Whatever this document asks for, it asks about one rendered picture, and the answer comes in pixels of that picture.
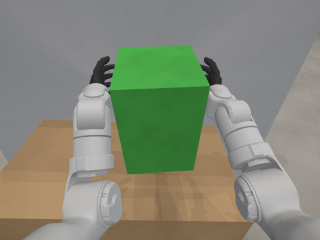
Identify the carton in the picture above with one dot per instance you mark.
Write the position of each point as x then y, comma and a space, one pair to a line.
159, 96

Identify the right robot upper arm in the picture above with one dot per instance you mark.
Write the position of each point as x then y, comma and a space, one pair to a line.
268, 198

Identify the robot right hand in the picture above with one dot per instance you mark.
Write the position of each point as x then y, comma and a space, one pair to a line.
213, 72

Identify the right robot forearm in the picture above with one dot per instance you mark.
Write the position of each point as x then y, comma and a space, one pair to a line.
247, 150

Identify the robot left hand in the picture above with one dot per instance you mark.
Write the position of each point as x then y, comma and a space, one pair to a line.
98, 75

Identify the left robot forearm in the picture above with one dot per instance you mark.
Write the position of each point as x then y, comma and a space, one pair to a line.
92, 132

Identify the pedestal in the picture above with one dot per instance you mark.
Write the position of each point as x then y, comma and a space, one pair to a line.
198, 204

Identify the left robot upper arm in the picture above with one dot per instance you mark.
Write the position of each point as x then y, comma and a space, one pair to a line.
89, 209

